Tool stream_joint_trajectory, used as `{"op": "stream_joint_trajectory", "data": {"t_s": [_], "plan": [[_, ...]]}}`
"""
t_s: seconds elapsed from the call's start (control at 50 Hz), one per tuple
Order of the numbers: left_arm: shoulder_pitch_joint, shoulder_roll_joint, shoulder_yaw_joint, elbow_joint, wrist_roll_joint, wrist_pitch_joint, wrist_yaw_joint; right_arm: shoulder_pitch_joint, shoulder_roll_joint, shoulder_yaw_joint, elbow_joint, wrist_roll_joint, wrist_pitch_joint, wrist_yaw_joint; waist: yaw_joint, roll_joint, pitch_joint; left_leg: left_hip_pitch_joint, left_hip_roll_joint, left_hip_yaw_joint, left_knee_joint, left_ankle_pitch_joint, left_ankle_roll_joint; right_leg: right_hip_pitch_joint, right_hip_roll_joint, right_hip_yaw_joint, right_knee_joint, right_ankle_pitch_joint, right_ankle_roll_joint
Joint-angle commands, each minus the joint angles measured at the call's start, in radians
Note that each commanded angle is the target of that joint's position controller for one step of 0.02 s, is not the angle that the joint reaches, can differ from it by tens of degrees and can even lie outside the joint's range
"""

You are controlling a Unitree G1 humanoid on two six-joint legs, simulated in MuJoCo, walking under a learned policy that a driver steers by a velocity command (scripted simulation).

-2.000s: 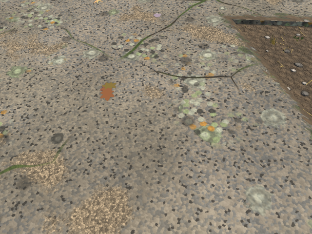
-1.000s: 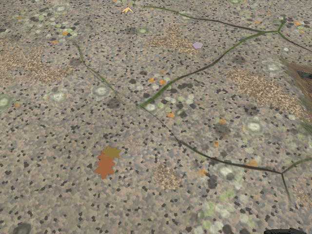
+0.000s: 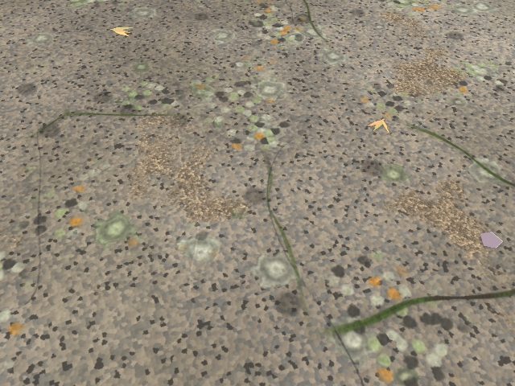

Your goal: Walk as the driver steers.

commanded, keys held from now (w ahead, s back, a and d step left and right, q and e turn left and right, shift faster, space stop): shift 1.00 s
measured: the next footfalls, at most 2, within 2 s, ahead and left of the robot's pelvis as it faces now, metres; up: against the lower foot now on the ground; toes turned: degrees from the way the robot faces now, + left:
right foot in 1.76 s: +0.22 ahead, -0.17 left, +0.00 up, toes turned -6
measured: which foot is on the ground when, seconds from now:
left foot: down 0.00-1.00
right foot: down 0.00-1.00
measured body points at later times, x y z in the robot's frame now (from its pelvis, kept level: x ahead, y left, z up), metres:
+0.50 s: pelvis +0.03 +0.01 +0.00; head +0.04 +0.02 +0.45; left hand +0.15 +0.26 -0.13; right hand +0.12 -0.23 -0.12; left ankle -0.01 +0.11 -0.73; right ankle +0.06 -0.13 -0.73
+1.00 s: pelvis +0.03 +0.02 +0.01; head +0.04 +0.02 +0.46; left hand +0.09 +0.27 -0.14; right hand +0.06 -0.22 -0.14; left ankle -0.01 +0.11 -0.73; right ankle +0.06 -0.13 -0.73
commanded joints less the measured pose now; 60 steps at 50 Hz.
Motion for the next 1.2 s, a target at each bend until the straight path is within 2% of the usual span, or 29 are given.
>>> {"op": "stream_joint_trajectory", "data": {"t_s": [0.02,0.12,0.26,0.44,0.7,0.94,1.2], "plan": [[-0.024,0.077,0.021,-0.054,-0.002,-0.017,0.004,-0.005,-0.114,-0.034,-0.060,0.006,-0.021,-0.005,-0.009,0.019,-0.004,-0.102,0.078,-0.095,-0.162,0.027,0.044,0.102,-0.043,0.051,-0.046,0.050,-0.023],[-0.028,0.077,0.024,-0.039,-0.008,-0.009,0.012,0.013,-0.102,-0.037,-0.046,0.011,-0.024,-0.002,-0.012,0.007,-0.039,-0.069,0.065,-0.075,-0.136,0.149,0.041,0.137,-0.049,0.056,-0.017,0.146,-0.028],[-0.041,0.076,0.029,-0.013,-0.012,0.005,0.025,0.029,-0.096,-0.042,-0.021,0.014,-0.024,-0.003,-0.013,0.017,-0.042,-0.047,0.059,-0.065,-0.132,0.239,0.039,0.154,-0.051,0.058,0.002,0.192,-0.028],[-0.059,0.075,0.035,0.050,-0.015,0.019,0.034,0.045,-0.096,-0.049,0.026,0.015,-0.026,-0.008,-0.013,0.019,-0.021,-0.033,0.059,-0.063,-0.161,0.255,0.039,0.169,-0.051,0.058,-0.009,0.186,-0.018],[-0.062,0.079,0.039,0.187,-0.018,0.024,0.045,0.072,-0.097,-0.053,0.132,0.018,-0.027,-0.013,-0.015,0.016,0.010,-0.005,0.056,-0.053,-0.217,0.235,0.038,0.185,-0.050,0.052,-0.055,0.160,-0.010],[-0.044,0.077,0.033,0.286,-0.020,0.024,0.049,0.101,-0.093,-0.046,0.224,0.019,-0.022,-0.015,-0.016,0.018,0.033,0.005,0.052,-0.044,-0.250,0.213,0.037,0.182,-0.046,0.042,-0.084,0.135,-0.009],[-0.021,0.070,0.021,0.340,-0.021,0.025,0.048,0.132,-0.083,-0.032,0.289,0.019,-0.017,-0.013,-0.019,0.014,0.046,0.010,0.045,-0.034,-0.261,0.211,0.035,0.173,-0.044,0.036,-0.098,0.127,-0.010]]}}
Keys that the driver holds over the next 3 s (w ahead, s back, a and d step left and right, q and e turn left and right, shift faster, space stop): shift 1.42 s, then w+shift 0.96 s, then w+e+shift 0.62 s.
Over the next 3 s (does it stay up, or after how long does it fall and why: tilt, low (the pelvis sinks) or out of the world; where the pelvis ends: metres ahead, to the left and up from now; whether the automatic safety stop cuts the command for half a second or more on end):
stays up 1.17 -0.16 0.01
